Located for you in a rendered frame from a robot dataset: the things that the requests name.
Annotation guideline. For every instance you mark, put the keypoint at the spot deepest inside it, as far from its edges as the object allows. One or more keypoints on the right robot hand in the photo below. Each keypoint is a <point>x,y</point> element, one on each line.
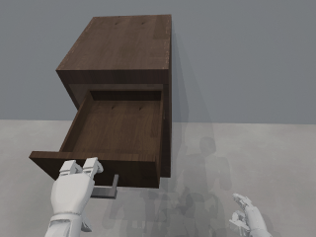
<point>243,223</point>

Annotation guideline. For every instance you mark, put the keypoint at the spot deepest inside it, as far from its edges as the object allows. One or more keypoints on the cabinet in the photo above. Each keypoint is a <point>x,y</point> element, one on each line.
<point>124,53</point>

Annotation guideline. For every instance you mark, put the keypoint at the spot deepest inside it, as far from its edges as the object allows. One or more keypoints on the drawer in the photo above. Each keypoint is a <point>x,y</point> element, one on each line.
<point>123,128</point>

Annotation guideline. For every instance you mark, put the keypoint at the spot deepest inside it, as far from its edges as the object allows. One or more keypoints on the left robot forearm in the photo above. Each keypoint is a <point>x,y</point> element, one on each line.
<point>64,224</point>

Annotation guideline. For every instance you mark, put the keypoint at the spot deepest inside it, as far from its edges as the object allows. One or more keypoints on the left robot hand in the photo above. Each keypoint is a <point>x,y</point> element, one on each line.
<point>73,188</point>

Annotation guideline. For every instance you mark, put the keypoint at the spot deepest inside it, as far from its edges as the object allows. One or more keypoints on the handle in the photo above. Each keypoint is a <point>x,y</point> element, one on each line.
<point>109,193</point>

